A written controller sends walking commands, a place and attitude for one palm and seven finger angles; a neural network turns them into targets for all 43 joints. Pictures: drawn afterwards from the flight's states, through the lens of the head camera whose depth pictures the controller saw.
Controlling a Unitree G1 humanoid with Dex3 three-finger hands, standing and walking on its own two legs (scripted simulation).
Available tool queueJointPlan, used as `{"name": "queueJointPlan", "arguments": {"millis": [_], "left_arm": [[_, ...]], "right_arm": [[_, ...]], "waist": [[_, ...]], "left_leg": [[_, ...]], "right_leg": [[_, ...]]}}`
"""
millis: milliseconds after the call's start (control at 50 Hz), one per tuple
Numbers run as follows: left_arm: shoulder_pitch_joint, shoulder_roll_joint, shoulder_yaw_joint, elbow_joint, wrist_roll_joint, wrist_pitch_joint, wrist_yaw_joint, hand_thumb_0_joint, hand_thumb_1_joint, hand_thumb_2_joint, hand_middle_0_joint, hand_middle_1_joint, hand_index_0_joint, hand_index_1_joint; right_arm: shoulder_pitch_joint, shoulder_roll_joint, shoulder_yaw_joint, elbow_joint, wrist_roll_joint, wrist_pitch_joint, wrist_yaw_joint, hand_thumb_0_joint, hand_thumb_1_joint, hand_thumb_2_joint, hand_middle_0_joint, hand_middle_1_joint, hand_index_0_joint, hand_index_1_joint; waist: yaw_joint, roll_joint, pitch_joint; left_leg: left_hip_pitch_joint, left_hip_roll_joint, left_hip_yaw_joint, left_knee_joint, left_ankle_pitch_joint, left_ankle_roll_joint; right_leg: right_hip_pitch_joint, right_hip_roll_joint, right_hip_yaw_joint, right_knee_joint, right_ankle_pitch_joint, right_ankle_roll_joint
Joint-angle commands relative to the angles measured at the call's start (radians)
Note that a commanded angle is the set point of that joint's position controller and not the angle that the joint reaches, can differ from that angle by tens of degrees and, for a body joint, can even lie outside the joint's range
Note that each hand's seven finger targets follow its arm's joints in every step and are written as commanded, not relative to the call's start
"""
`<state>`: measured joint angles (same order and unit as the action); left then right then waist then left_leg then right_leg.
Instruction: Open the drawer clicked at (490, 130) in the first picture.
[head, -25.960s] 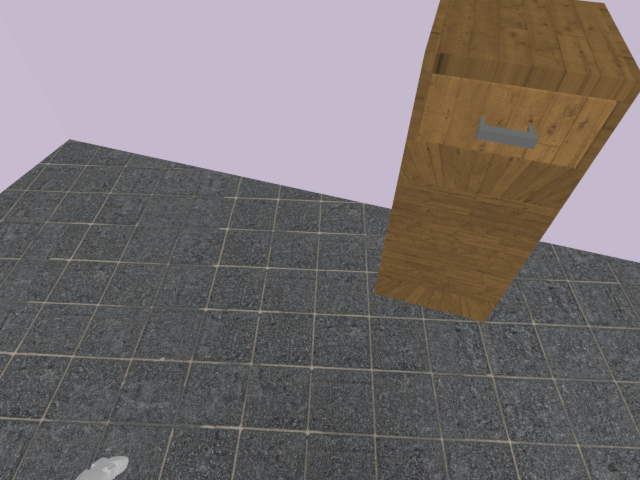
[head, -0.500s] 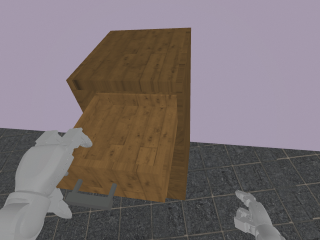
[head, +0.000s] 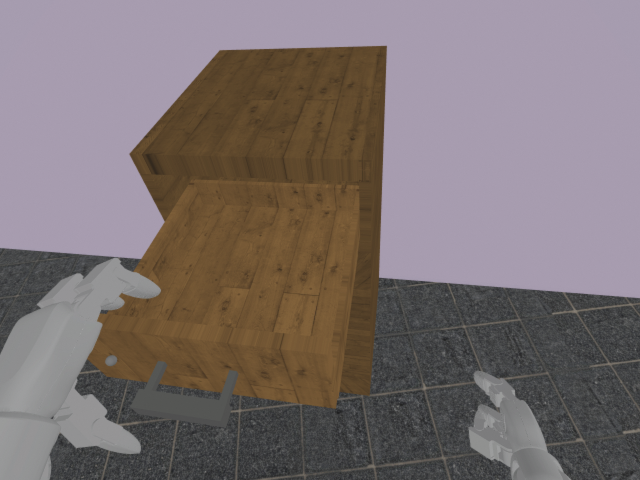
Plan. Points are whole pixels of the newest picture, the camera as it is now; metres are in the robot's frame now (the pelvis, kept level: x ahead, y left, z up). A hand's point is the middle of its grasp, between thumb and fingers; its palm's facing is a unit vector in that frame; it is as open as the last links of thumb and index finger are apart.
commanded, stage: draw the hand back to the body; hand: left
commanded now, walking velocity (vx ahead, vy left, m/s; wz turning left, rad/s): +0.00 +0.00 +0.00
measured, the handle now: (188, 390) +0.21 +0.21 +0.00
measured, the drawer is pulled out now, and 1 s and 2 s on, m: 0.30 0.30 0.30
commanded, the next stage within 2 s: step back with the hand held close in 0.94 s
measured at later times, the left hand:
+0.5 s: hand (109, 313) +0.21 +0.23 +0.19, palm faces +0.37 -0.83 -0.41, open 10.7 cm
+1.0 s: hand (99, 325) +0.20 +0.23 +0.18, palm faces +0.43 -0.81 -0.40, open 7.5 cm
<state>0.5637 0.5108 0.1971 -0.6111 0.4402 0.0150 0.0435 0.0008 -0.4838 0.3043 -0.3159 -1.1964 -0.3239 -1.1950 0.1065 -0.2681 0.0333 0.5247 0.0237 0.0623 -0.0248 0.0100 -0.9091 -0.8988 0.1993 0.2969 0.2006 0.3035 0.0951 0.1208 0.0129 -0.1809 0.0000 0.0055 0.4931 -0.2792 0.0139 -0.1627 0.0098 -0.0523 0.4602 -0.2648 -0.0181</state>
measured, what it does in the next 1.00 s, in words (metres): stands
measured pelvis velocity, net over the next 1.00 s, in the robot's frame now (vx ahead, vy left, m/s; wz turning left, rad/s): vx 0.01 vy -0.01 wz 0.01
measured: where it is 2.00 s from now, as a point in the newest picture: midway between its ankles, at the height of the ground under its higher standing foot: outside the picture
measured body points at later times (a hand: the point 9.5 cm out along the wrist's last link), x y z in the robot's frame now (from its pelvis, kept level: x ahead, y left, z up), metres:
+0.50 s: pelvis +0.02 +0.00 +0.00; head +0.02 -0.01 +0.45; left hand +0.18 +0.27 +0.21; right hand +0.22 -0.21 -0.08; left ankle -0.01 +0.11 -0.74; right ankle -0.01 -0.11 -0.74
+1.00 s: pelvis +0.01 -0.01 +0.00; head +0.00 -0.03 +0.45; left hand +0.17 +0.27 +0.21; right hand +0.22 -0.21 -0.08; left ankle -0.01 +0.11 -0.74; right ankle -0.01 -0.11 -0.74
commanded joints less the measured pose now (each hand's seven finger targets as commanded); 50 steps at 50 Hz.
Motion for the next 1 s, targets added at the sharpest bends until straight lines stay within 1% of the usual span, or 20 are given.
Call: {"name": "queueJointPlan", "arguments": {"millis": [0,20,40,160,200,260,300,320,380,420,500,540,580,620,680,720,740,800,920,980], "left_arm": [[-0.108,0.005,0.148,-0.264,-0.448,-0.164,0.081,0.0,-0.36,0.36,-0.29,-1.11,-0.29,-1.11],[-0.127,0.029,0.176,-0.271,-0.459,-0.18,0.095,0.0,-0.325,0.375,-0.287,-1.087,-0.287,-1.087],[-0.122,-0.009,0.147,-0.276,-0.452,-0.197,0.1,0.0,-0.29,0.39,-0.285,-1.065,-0.285,-1.065],[-0.123,-0.054,0.131,-0.211,-0.472,-0.207,0.087,0.0,-0.08,0.48,-0.27,-0.93,-0.27,-0.93],[-0.107,-0.039,0.156,-0.21,-0.479,-0.209,0.084,0.0,-0.01,0.51,-0.265,-0.885,-0.265,-0.885],[-0.083,-0.054,0.158,-0.187,-0.49,-0.203,0.071,0.0,0.095,0.555,-0.257,-0.817,-0.257,-0.817],[-0.076,-0.045,0.171,-0.197,-0.492,-0.203,0.07,0.0,0.165,0.585,-0.252,-0.772,-0.252,-0.772],[-0.081,-0.046,0.172,-0.19,-0.492,-0.2,0.069,0.0,0.2,0.6,-0.25,-0.75,-0.25,-0.75],[-0.052,-0.033,0.2,-0.172,-0.496,-0.199,0.073,0.0,0.305,0.645,-0.242,-0.683,-0.242,-0.683],[-0.074,-0.019,0.209,-0.194,-0.496,-0.199,0.075,0.0,0.375,0.675,-0.237,-0.637,-0.237,-0.637],[-0.071,-0.016,0.225,-0.15,-0.502,-0.191,0.08,0.0,0.515,0.735,-0.228,-0.548,-0.228,-0.548],[-0.085,-0.02,0.227,-0.117,-0.501,-0.189,0.081,0.0,0.585,0.765,-0.223,-0.502,-0.223,-0.502],[-0.091,-0.009,0.234,-0.131,-0.501,-0.19,0.084,0.0,0.655,0.795,-0.218,-0.458,-0.218,-0.458],[-0.118,-0.003,0.237,-0.136,-0.5,-0.187,0.084,0.0,0.725,0.825,-0.213,-0.413,-0.213,-0.413],[-0.096,-0.021,0.22,-0.113,-0.504,-0.183,0.083,0.0,0.83,0.87,-0.205,-0.345,-0.205,-0.345],[-0.12,-0.008,0.224,-0.129,-0.5,-0.182,0.083,0.0,0.9,0.9,-0.2,-0.3,-0.2,-0.3],[-0.12,-0.017,0.216,-0.125,-0.5,-0.184,0.084,0.0,0.9,0.9,-0.2,-0.3,-0.2,-0.3],[-0.111,-0.001,0.233,-0.125,-0.503,-0.183,0.087,0.0,0.9,0.9,-0.2,-0.3,-0.2,-0.3],[-0.13,-0.005,0.227,-0.126,-0.501,-0.186,0.083,0.0,0.9,0.9,-0.2,-0.3,-0.2,-0.3],[-0.112,-0.013,0.224,-0.11,-0.504,-0.19,0.083,0.0,0.9,0.9,-0.2,-0.3,-0.2,-0.3]], "right_arm": [[-0.074,-0.034,-0.026,-0.145,-0.014,-0.201,-0.055,0.0,-0.9,-0.9,0.2,0.3,0.2,0.3],[-0.087,-0.031,-0.02,-0.122,-0.022,-0.229,-0.065,0.0,-0.9,-0.9,0.2,0.3,0.2,0.3],[-0.059,-0.022,-0.015,-0.116,-0.032,-0.25,-0.066,0.0,-0.9,-0.9,0.2,0.3,0.2,0.3],[-0.057,-0.018,-0.02,-0.085,-0.032,-0.28,-0.051,0.0,-0.9,-0.9,0.2,0.3,0.2,0.3],[-0.058,-0.021,-0.027,-0.086,-0.034,-0.277,-0.047,0.0,-0.9,-0.9,0.2,0.3,0.2,0.3],[-0.063,-0.024,-0.035,-0.081,-0.029,-0.261,-0.04,0.0,-0.9,-0.9,0.2,0.3,0.2,0.3],[-0.063,-0.026,-0.04,-0.081,-0.028,-0.254,-0.038,0.0,-0.9,-0.9,0.2,0.3,0.2,0.3],[-0.073,-0.026,-0.039,-0.079,-0.028,-0.252,-0.039,0.0,-0.9,-0.9,0.2,0.3,0.2,0.3],[-0.062,-0.026,-0.049,-0.074,-0.025,-0.239,-0.041,0.0,-0.9,-0.9,0.2,0.3,0.2,0.3],[-0.069,-0.03,-0.05,-0.077,-0.022,-0.235,-0.043,0.0,-0.9,-0.9,0.2,0.3,0.2,0.3],[-0.066,-0.029,-0.054,-0.077,-0.018,-0.22,-0.049,0.0,-0.9,-0.9,0.2,0.3,0.2,0.3],[-0.07,-0.03,-0.053,-0.065,-0.018,-0.215,-0.052,0.0,-0.9,-0.9,0.2,0.3,0.2,0.3],[-0.066,-0.033,-0.057,-0.069,-0.016,-0.214,-0.054,0.0,-0.9,-0.9,0.2,0.3,0.2,0.3],[-0.077,-0.036,-0.054,-0.067,-0.016,-0.215,-0.054,0.0,-0.9,-0.9,0.2,0.3,0.2,0.3],[-0.075,-0.032,-0.055,-0.069,-0.016,-0.212,-0.052,0.0,-0.9,-0.9,0.2,0.3,0.2,0.3],[-0.084,-0.035,-0.054,-0.069,-0.016,-0.214,-0.054,0.0,-0.9,-0.9,0.2,0.3,0.2,0.3],[-0.075,-0.033,-0.052,-0.064,-0.018,-0.214,-0.053,0.0,-0.9,-0.9,0.2,0.3,0.2,0.3],[-0.078,-0.03,-0.052,-0.075,-0.017,-0.217,-0.053,0.0,-0.9,-0.9,0.2,0.3,0.2,0.3],[-0.086,-0.031,-0.05,-0.069,-0.015,-0.219,-0.053,0.0,-0.9,-0.9,0.2,0.3,0.2,0.3],[-0.078,-0.03,-0.053,-0.069,-0.015,-0.219,-0.052,0.0,-0.9,-0.9,0.2,0.3,0.2,0.3]], "waist": [[-0.039,-0.148,-0.112],[-0.035,-0.115,-0.102],[-0.033,-0.031,-0.108],[-0.031,0.005,-0.015],[-0.023,-0.032,-0.067],[-0.026,-0.064,-0.069],[-0.028,-0.046,-0.098],[-0.027,-0.019,-0.08],[-0.027,-0.081,-0.11],[-0.03,-0.042,-0.114],[-0.031,-0.097,-0.101],[-0.035,-0.078,-0.067],[-0.032,-0.071,-0.103],[-0.034,-0.036,-0.085],[-0.034,-0.1,-0.084],[-0.033,-0.052,-0.084],[-0.036,-0.034,-0.072],[-0.029,-0.081,-0.084],[-0.032,-0.044,-0.054],[-0.032,-0.075,-0.064]], "left_leg": [[0.126,0.044,-0.009,-0.093,0.155,0.022],[0.126,0.039,-0.009,-0.089,0.153,0.017],[0.123,0.03,-0.006,-0.097,0.172,0.014],[0.085,0.037,-0.018,-0.117,0.269,-0.004],[0.099,0.038,-0.018,-0.111,0.32,-0.004],[0.098,0.047,-0.02,-0.111,0.367,-0.008],[0.114,0.046,-0.014,-0.103,0.383,-0.008],[0.108,0.042,-0.014,-0.105,0.384,-0.012],[0.122,0.047,-0.008,-0.099,0.407,-0.008],[0.126,0.044,-0.008,-0.097,0.41,-0.013],[0.122,0.043,-0.007,-0.102,0.381,-0.006],[0.116,0.039,-0.005,-0.11,0.342,-0.005],[0.133,0.04,-0.003,-0.105,0.36,-0.003],[0.128,0.035,-0.004,-0.108,0.348,-0.005],[0.127,0.036,-0.007,-0.11,0.338,0.001],[0.132,0.032,-0.002,-0.109,0.326,0.001],[0.13,0.031,-0.003,-0.112,0.31,-0.001],[0.124,0.034,-0.012,-0.117,0.309,0.0],[0.123,0.031,-0.008,-0.118,0.284,-0.002],[0.124,0.033,-0.007,-0.12,0.272,0.002]], "right_leg": [[0.02,-0.037,0.0,-0.1,0.11,0.009],[0.018,-0.032,0.01,-0.101,0.107,0.006],[0.029,-0.036,0.008,-0.103,0.121,-0.005],[0.05,-0.037,-0.002,-0.104,0.205,-0.019],[0.085,-0.037,-0.003,-0.094,0.255,-0.018],[0.093,-0.034,-0.009,-0.09,0.293,-0.015],[0.096,-0.036,-0.006,-0.089,0.309,-0.013],[0.091,-0.034,-0.005,-0.096,0.305,-0.017],[0.096,-0.034,-0.008,-0.092,0.335,-0.011],[0.094,-0.036,-0.003,-0.098,0.334,-0.013],[0.084,-0.037,-0.004,-0.102,0.327,-0.008],[0.064,-0.036,-0.006,-0.12,0.295,-0.009],[0.078,-0.039,-0.001,-0.113,0.309,-0.007],[0.07,-0.04,0.002,-0.122,0.298,-0.01],[0.072,-0.038,-0.003,-0.122,0.296,-0.005],[0.067,-0.042,0.007,-0.134,0.287,-0.007],[0.06,-0.04,0.002,-0.137,0.268,-0.007],[0.074,-0.041,0.002,-0.127,0.266,-0.006],[0.053,-0.039,0.008,-0.148,0.238,-0.008],[0.057,-0.038,0.005,-0.146,0.228,-0.005]]}}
